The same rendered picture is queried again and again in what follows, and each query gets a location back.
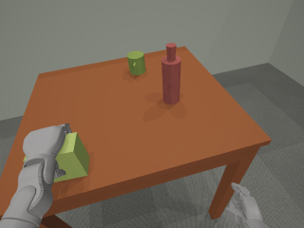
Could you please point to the table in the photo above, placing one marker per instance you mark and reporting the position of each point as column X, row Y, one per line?
column 135, row 140

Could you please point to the robot right forearm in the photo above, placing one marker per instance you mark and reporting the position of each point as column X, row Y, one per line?
column 254, row 223

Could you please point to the left robot hand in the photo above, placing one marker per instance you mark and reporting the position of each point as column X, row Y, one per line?
column 47, row 141

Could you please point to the sponge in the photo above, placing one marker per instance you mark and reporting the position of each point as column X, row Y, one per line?
column 72, row 157

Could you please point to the right robot hand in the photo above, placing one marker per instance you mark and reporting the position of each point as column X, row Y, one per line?
column 247, row 208

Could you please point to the robot left forearm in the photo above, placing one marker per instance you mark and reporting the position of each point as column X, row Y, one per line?
column 33, row 196

